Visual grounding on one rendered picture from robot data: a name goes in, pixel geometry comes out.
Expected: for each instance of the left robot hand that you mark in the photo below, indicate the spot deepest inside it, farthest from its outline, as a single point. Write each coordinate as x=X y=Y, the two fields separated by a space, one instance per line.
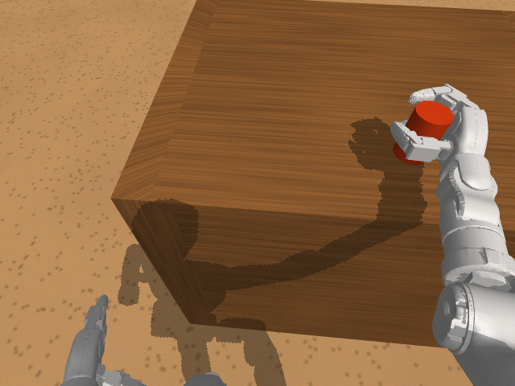
x=84 y=359

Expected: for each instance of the right robot hand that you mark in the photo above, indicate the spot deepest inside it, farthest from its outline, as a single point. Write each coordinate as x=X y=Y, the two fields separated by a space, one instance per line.
x=468 y=133

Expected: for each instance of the right robot arm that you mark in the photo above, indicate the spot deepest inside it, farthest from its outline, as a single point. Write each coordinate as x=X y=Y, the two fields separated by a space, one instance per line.
x=475 y=314

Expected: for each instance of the can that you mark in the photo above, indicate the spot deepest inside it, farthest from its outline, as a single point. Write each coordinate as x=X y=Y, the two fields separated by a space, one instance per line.
x=429 y=119

